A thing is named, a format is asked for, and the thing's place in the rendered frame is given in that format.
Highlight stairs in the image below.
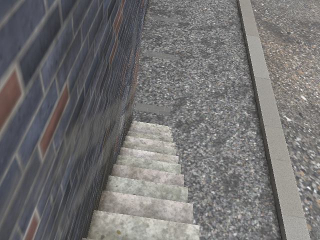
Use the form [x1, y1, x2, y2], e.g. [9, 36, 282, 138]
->
[82, 120, 200, 240]

